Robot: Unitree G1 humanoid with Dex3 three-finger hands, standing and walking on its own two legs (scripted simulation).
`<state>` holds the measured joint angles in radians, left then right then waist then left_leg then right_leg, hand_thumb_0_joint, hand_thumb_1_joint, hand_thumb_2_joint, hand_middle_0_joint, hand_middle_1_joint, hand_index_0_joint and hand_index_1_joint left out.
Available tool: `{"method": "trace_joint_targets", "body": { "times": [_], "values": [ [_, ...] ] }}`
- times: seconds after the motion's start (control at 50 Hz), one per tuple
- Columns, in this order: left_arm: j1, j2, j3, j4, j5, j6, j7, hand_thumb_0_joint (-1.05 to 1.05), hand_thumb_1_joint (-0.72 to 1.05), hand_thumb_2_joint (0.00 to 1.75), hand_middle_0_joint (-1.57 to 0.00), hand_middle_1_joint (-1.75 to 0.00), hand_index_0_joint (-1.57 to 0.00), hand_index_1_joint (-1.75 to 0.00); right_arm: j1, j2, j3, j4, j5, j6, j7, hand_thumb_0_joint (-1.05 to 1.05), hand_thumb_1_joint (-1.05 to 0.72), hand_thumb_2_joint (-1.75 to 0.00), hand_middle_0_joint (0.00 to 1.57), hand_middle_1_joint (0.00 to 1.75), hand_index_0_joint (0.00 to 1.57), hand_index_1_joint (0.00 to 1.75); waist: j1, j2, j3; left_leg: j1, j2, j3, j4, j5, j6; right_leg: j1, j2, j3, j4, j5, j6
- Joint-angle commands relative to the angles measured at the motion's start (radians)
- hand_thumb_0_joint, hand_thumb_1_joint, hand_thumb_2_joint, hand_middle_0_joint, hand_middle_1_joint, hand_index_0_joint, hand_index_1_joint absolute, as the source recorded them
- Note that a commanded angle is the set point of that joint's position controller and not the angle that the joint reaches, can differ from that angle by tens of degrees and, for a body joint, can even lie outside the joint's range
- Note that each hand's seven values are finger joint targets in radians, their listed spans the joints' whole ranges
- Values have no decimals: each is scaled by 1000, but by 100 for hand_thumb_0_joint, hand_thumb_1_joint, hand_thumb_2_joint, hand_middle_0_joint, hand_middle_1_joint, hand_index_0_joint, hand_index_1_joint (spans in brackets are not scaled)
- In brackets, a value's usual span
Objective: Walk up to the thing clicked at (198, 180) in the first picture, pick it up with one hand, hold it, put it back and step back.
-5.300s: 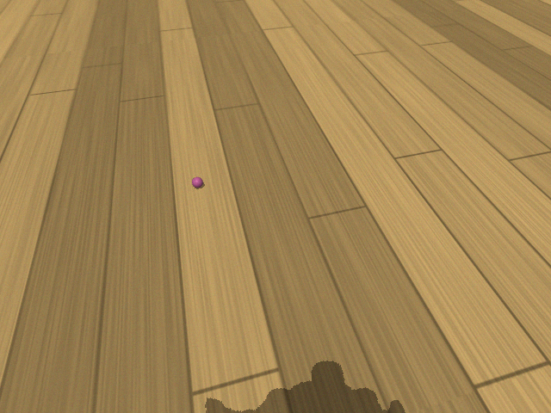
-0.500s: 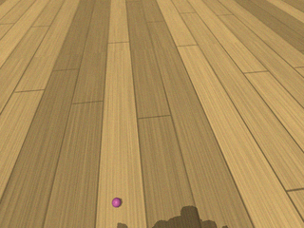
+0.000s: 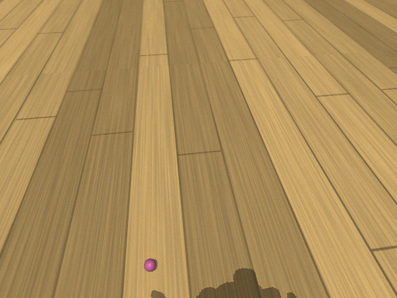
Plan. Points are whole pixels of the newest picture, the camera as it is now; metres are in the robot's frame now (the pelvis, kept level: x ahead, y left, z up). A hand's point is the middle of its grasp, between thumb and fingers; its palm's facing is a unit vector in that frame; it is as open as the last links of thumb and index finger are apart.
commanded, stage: stand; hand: left
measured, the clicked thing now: (150, 265) +0.40 +0.24 -0.75
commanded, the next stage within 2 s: walk up in 2.00 s
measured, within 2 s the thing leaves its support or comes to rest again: neither
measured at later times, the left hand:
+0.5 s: hand out of the picture +0.07 +0.24 -0.15, palm faces -0.02 -0.94 -0.34, open 7.4 cm
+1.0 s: hand out of the picture +0.08 +0.24 -0.15, palm faces -0.02 -0.94 -0.34, open 7.4 cm
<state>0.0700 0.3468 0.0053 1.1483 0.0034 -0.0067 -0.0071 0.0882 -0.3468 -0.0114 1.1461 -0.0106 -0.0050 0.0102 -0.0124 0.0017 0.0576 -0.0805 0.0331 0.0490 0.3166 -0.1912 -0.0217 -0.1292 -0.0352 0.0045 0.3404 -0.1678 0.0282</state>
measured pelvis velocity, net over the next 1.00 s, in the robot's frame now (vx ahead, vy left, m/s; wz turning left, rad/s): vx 0.00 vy -0.01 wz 0.01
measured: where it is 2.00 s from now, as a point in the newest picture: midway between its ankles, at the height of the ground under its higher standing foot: outside the picture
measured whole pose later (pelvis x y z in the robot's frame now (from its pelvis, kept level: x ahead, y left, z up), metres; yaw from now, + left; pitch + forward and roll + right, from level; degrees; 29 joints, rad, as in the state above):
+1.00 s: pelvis +0.00 -0.01 +0.00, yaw +1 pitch -2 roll +0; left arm 0.10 0.35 -0.01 1.13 0.00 -0.01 -0.01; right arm 0.11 -0.35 -0.01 1.14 -0.01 -0.01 0.01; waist -0.01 0.01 0.05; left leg -0.08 0.05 0.03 0.30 -0.18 -0.04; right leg -0.13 -0.02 -0.01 0.33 -0.17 0.01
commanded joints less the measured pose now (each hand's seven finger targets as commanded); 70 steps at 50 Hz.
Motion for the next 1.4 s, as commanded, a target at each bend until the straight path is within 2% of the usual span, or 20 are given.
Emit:
{"method": "trace_joint_targets", "body": {
  "times": [0.0, 0.06, 0.16, 0.22, 0.3, 0.34, 0.44, 0.56, 0.64, 0.74, 0.9, 0.94, 1.04, 1.18, 1.38],
  "values": [
    [-35, 213, 34, -62, 3, -24, 15, 0, 90, 90, -20, -30, -20, -30, -51, -214, -37, -57, 2, -22, -15, 0, -90, -90, 20, 30, 20, 30, 5, 6, -101, 15, 114, -91, -55, 178, 25, 23, -98, 62, -47, 174, -36],
    [-41, 215, 32, -66, 2, -23, 15, 0, 90, 90, -20, -30, -20, -30, -43, -214, -35, -53, 1, -20, -14, 0, -90, -90, 20, 30, 20, 30, 2, 7, -90, 1, 109, -85, -62, 133, 25, 24, -102, 73, -65, 148, -38],
    [-37, 225, 32, -70, 5, -26, 16, 0, 90, 90, -20, -30, -20, -30, -49, -212, -36, -58, 1, -22, -15, 0, -90, -90, 20, 30, 20, 30, 2, -8, -116, 27, 117, -87, -51, 175, 28, 32, -107, 69, -54, 191, -39],
    [-30, 220, 30, -67, 3, -24, 14, 0, 90, 90, -20, -30, -20, -30, -45, -215, -35, -52, 2, -21, -13, 0, -90, -90, 20, 30, 20, 30, 3, 8, -90, 12, 112, -87, -63, 128, 25, 17, -103, 71, -70, 143, -38],
    [-28, 227, 30, -69, 4, -25, 16, 0, 90, 90, -20, -30, -20, -30, -48, -208, -35, -57, 0, -21, -11, 0, -90, -90, 20, 30, 20, 30, 3, -6, -86, 9, 114, -90, -61, 127, 24, 9, -102, 66, -69, 124, -41],
    [-23, 224, 29, -73, 4, -26, 15, 0, 90, 90, -20, -30, -20, -30, -47, -214, -36, -57, 1, -21, -12, 0, -90, -90, 20, 30, 20, 30, 5, -2, -103, 16, 115, -89, -53, 134, 27, 23, -105, 68, -68, 149, -42],
    [-22, 233, 31, -71, 2, -24, 15, 0, 90, 90, -20, -30, -20, -30, -34, -200, -31, -53, -2, -20, -10, 0, -90, -90, 20, 30, 20, 30, 5, -16, -64, -15, 106, -93, -69, 90, 21, 2, -100, 69, -80, 87, -40],
    [-14, 232, 32, -73, 4, -24, 13, 0, 90, 90, -20, -30, -20, -30, -27, -212, -34, -55, -1, -20, -11, 0, -90, -90, 20, 30, 20, 30, 9, -12, -78, -9, 107, -93, -69, 61, 26, 2, -102, 76, -81, 59, -45],
    [-14, 227, 31, -76, 5, -25, 14, 0, 90, 90, -20, -30, -20, -30, -24, -218, -36, -57, -1, -22, -12, 0, -90, -90, 20, 30, 20, 30, 7, -4, -96, 3, 113, -94, -54, 114, 27, 17, -104, 71, -67, 123, -47],
    [-10, 229, 30, -76, 5, -25, 14, 0, 90, 90, -20, -30, -20, -30, -23, -216, -35, -57, 0, -21, -13, 0, -90, -90, 20, 30, 20, 30, 8, -4, -93, 8, 113, -93, -52, 126, 26, 12, -101, 67, -65, 137, -46],
    [-8, 227, 29, -72, 3, -24, 14, 0, 90, 90, -20, -30, -20, -30, -16, -215, -32, -59, -1, -18, -13, 0, -90, -90, 20, 30, 20, 30, 8, -9, -73, -7, 109, -87, -53, 91, 25, 4, -102, 74, -74, 113, -46],
    [-7, 228, 30, -73, 2, -24, 13, 0, 90, 90, -20, -30, -20, -30, -10, -211, -30, -56, 0, -17, -11, 0, -90, -90, 20, 30, 20, 30, 10, -7, -62, -17, 108, -89, -58, 67, 26, 2, -103, 79, -82, 77, -47],
    [-9, 231, 32, -78, 5, -24, 14, 0, 90, 90, -20, -30, -20, -30, -13, -214, -31, -63, -1, -22, -13, 0, -90, -90, 20, 30, 20, 30, 12, 2, -84, -3, 114, -95, -61, 123, 22, 17, -99, 68, -63, 129, -47],
    [-16, 228, 32, -79, 3, -25, 13, 0, 90, 90, -20, -30, -20, -30, -8, -216, -30, -66, -2, -21, -15, 0, -90, -90, 20, 30, 20, 30, 6, -4, -97, 9, 115, -87, -50, 143, 24, 26, -104, 72, -59, 169, -49],
    [0, 225, 33, -75, 5, -23, 13, 0, 90, 90, -20, -30, -20, -30, -16, -219, -30, -69, 0, -21, -16, 0, -90, -90, 20, 30, 20, 30, 13, 2, -85, 13, 119, -89, -57, 128, 27, 17, -100, 68, -61, 148, -49]
  ]
}}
